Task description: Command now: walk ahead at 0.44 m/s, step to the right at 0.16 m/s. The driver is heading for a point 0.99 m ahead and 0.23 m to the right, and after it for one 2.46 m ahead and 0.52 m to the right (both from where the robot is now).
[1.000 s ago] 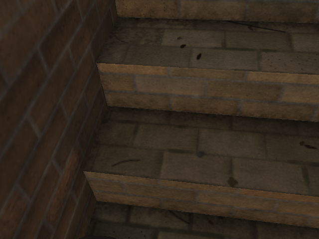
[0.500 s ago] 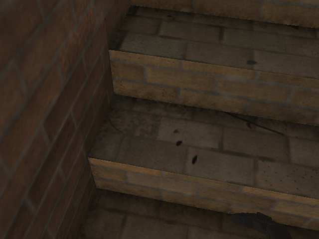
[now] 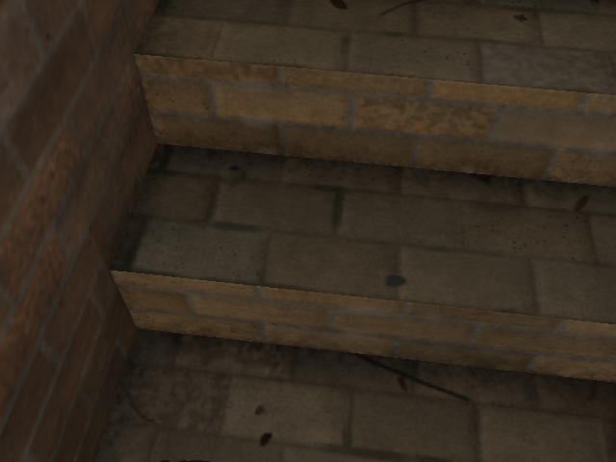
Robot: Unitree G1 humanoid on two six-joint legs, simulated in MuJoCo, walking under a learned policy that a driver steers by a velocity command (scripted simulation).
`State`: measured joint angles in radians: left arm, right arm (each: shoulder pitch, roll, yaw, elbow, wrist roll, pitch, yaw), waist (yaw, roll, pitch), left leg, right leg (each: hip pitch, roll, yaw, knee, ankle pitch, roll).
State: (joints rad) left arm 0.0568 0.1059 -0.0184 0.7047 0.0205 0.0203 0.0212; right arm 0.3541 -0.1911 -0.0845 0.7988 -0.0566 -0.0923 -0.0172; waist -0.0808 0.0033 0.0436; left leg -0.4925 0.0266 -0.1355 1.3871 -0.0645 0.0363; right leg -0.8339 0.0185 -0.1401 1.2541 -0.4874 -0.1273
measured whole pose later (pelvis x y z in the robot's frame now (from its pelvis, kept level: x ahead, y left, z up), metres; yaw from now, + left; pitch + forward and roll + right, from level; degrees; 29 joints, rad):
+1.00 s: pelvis +0.53 -0.18 +0.42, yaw +0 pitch +3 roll +1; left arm 0.23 0.14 0.04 0.91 -0.01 -0.07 0.07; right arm 0.16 -0.25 -0.08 0.78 -0.09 -0.01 0.01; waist -0.01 0.11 -0.05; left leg -0.70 -0.06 -0.05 1.86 -0.02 0.09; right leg -0.70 -0.03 0.05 1.07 -0.43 0.03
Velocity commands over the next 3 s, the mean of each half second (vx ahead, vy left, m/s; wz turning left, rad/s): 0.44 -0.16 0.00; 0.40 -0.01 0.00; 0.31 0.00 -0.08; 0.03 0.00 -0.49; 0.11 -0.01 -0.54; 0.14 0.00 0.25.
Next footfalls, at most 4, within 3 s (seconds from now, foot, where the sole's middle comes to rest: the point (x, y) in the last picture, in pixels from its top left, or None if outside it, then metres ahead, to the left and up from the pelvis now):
0.46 left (299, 437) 0.39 0.01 -0.47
0.84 right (492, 224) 0.65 -0.32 -0.28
1.38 left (247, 24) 0.94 0.06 -0.09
2.10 right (425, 253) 0.60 -0.20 -0.28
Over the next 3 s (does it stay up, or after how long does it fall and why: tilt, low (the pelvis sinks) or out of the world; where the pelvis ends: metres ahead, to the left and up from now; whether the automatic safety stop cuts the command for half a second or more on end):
stays up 0.87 -0.20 0.68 its command is cut before an obstacle from the start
